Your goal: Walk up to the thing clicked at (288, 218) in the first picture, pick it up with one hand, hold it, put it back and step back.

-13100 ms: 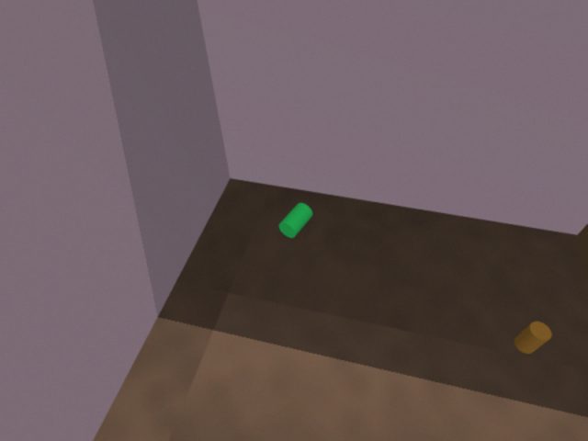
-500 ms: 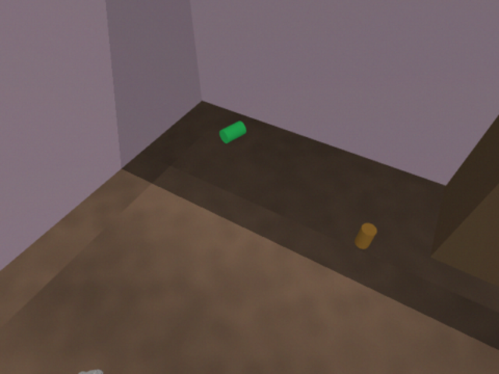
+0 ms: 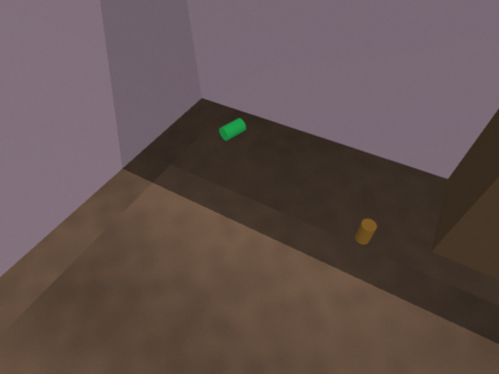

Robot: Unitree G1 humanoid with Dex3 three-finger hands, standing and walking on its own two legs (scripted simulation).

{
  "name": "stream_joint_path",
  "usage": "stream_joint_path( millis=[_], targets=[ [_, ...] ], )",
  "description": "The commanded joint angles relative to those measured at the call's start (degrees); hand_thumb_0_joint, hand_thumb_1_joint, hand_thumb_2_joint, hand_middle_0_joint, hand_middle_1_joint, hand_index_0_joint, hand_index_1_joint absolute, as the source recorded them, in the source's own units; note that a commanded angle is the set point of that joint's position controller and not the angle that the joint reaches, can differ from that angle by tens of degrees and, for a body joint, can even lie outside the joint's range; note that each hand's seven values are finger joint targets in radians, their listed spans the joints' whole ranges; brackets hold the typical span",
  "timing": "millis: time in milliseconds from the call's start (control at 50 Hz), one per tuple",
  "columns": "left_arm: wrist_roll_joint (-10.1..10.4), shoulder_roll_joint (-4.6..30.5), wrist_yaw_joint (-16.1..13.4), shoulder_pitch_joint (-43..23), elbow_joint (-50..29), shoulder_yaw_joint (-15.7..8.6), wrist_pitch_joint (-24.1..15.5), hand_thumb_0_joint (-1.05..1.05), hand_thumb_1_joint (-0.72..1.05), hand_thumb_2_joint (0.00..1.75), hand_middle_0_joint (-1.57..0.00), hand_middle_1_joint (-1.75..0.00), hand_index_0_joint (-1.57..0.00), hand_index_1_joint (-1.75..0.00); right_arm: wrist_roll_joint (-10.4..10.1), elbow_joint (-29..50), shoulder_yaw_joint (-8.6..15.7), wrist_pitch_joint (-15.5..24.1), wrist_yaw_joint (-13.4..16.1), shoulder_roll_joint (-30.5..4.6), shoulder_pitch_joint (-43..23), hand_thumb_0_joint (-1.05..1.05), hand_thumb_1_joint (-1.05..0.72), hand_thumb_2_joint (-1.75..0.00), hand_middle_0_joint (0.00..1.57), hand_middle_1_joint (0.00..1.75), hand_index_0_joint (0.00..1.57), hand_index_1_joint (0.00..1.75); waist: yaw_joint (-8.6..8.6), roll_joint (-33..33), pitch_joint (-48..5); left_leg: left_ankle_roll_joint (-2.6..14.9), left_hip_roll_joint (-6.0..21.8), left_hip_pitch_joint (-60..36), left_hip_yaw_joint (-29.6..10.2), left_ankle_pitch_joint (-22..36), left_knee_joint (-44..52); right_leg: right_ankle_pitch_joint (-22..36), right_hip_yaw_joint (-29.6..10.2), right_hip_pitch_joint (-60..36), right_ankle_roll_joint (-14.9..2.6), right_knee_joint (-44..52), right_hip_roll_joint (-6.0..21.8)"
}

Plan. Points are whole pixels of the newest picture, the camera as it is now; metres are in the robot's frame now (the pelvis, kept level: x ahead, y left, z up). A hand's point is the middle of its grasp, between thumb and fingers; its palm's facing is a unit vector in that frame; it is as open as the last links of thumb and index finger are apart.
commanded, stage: stand
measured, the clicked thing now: (232, 129) +1.54 +0.15 -0.74
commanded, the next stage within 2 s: none
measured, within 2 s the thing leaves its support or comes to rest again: neither
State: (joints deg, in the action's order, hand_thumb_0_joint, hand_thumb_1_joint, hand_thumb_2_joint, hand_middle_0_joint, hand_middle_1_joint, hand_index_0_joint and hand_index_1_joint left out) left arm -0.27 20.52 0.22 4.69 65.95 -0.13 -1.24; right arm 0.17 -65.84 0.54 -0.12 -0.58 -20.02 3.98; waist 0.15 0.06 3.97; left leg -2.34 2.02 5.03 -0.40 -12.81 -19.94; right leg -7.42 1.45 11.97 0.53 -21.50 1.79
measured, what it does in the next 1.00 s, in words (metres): stands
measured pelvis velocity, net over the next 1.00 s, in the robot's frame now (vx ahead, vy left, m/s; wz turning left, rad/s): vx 0.02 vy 0.00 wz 0.00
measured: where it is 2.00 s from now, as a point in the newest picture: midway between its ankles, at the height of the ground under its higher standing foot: outside the picture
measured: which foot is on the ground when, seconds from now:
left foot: down 0.00-1.00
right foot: down 0.00-1.00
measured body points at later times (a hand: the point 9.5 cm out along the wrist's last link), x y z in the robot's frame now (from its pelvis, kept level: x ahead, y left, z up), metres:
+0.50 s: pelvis +0.01 +0.00 +0.00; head +0.03 -0.01 +0.45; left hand +0.10 +0.30 -0.13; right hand +0.07 -0.31 -0.14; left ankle -0.02 +0.15 -0.75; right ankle +0.05 -0.12 -0.75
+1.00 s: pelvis +0.02 +0.00 +0.00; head +0.03 -0.01 +0.45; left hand +0.10 +0.30 -0.13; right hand +0.10 -0.30 -0.13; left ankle -0.02 +0.15 -0.75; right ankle +0.05 -0.12 -0.75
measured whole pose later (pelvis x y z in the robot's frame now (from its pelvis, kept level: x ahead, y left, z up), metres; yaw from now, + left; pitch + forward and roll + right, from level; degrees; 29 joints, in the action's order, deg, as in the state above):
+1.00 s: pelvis +0.02 +0.00 +0.00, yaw +0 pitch -2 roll +0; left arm -0.5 20.0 0.3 4.5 66.0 -0.6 -0.9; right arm 0.3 -65.3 0.2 0.2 -0.2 -20.1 5.4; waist 0.2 0.4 2.6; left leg -2.9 2.9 2.9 -0.6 -13.1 -17.5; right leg -8.3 1.9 10.2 0.2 -20.1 1.0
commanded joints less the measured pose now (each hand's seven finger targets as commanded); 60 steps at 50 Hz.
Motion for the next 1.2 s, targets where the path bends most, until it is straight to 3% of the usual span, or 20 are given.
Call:
stream_joint_path(
  millis=[0,40,80,260,420,520,640,820,920,1040,1180],
  targets=[
    [0.1,13.1,-0.5,-2.9,-3.5,-2.3,-0.9,0.00,0.90,0.90,-0.20,-0.30,-0.20,-0.30,0.4,2.9,2.4,1.4,0.5,-11.8,-2.2,0.00,-0.90,-0.90,0.20,0.30,0.20,0.30,0.17,-0.3,-6.1,2.91,4.7,3.6,-3.7,2.4,4.8,-1.5,-6.4,-5.1,-1.64,4.7,6.1],
    [0.0,12.7,-0.5,-2.5,-3.4,-2.3,-0.9,0.00,0.90,0.90,-0.20,-0.30,-0.20,-0.30,0.4,2.7,2.4,1.6,0.6,-11.9,-1.9,0.00,-0.90,-0.90,0.20,0.30,0.20,0.30,0.21,0.7,-5.7,2.90,4.9,3.2,-3.8,2.7,5.0,-0.8,-6.4,-4.5,-1.57,4.7,5.9],
    [0.0,12.9,-0.5,-2.8,-3.5,-2.4,-0.7,0.00,0.90,0.90,-0.20,-0.30,-0.20,-0.30,0.5,2.6,2.4,1.6,0.6,-11.8,-1.5,0.00,-0.90,-0.90,0.20,0.30,0.20,0.30,0.16,0.5,-4.7,2.76,4.6,3.6,-3.7,1.0,5.1,-3.8,-6.6,-3.4,-1.53,5.1,5.8],
    [0.0,12.5,-0.5,-2.8,-4.0,-2.3,-0.8,0.00,0.90,0.90,-0.20,-0.30,-0.20,-0.30,0.5,3.0,2.4,1.5,0.6,-11.7,-0.3,0.00,-0.90,-0.90,0.20,0.30,0.20,0.30,0.11,-0.8,-5.1,2.91,4.7,2.8,-3.6,3.2,4.4,-2.7,-6.6,-3.3,-1.69,5.6,5.9],
    [0.2,12.5,-0.4,-2.7,-4.0,-2.4,-0.9,0.00,0.90,0.90,-0.20,-0.30,-0.20,-0.30,0.4,3.0,2.2,1.7,0.8,-11.7,0.3,0.00,-0.90,-0.90,0.20,0.30,0.20,0.30,0.15,-0.3,-7.1,2.76,5.4,2.6,-3.4,6.9,4.6,5.2,-6.0,-6.7,-1.76,3.5,6.0],
    [0.1,12.4,-0.4,-2.4,-3.7,-2.4,-0.7,0.00,0.90,0.90,-0.20,-0.30,-0.20,-0.30,0.3,3.0,2.0,1.6,0.9,-11.7,0.3,0.00,-0.90,-0.90,0.20,0.30,0.20,0.30,0.11,-0.5,-6.3,2.52,5.4,2.2,-3.3,6.8,4.8,4.5,-5.5,-5.9,-1.58,3.8,5.8],
    [0.0,12.0,-0.5,-2.1,-3.5,-2.3,-0.9,0.00,0.90,0.90,-0.20,-0.30,-0.20,-0.30,0.3,2.9,2.0,1.8,1.1,-12.2,0.2,0.00,-0.90,-0.90,0.20,0.30,0.20,0.30,-0.01,0.1,-7.7,2.41,5.9,0.0,-3.0,11.6,4.0,11.7,-5.2,-6.9,-1.67,3.1,6.2],
    [0.0,11.8,-0.5,-2.6,-3.3,-2.5,-0.7,0.00,0.90,0.90,-0.20,-0.30,-0.20,-0.30,0.4,3.3,1.9,1.7,1.1,-12.0,-0.2,0.00,-0.90,-0.90,0.20,0.30,0.20,0.30,-0.14,0.3,-6.9,2.36,5.9,0.5,-2.8,10.0,4.9,9.5,-4.9,-7.1,-1.49,3.5,6.0],
    [-0.1,12.2,-0.5,-2.3,-3.3,-2.6,-0.6,0.00,0.90,0.90,-0.20,-0.30,-0.20,-0.30,0.3,3.4,2.0,1.5,0.9,-11.9,-0.3,0.00,-0.90,-0.90,0.20,0.30,0.20,0.30,0.14,-0.5,-5.3,2.62,5.6,1.1,-2.9,5.7,5.3,3.1,-5.2,-5.5,-1.44,4.9,5.6],
    [0.1,12.1,-0.4,-2.6,-3.7,-2.5,-0.7,0.00,0.90,0.90,-0.20,-0.30,-0.20,-0.30,0.4,3.5,1.9,1.6,1.0,-12.1,0.4,0.00,-0.90,-0.90,0.20,0.30,0.20,0.30,-0.20,1.1,-6.3,2.54,5.7,1.0,-2.7,8.2,4.9,7.2,-5.7,-6.7,-1.67,4.0,6.0],
    [0.0,12.4,-0.5,-2.3,-3.5,-2.6,-0.6,0.00,0.90,0.90,-0.20,-0.30,-0.20,-0.30,0.3,3.5,1.8,1.5,0.9,-11.9,0.8,0.00,-0.90,-0.90,0.20,0.30,0.20,0.30,0.01,-0.5,-6.7,2.78,5.7,1.6,-2.9,6.9,5.1,5.9,-5.4,-7.4,-1.71,4.0,5.7]
  ],
)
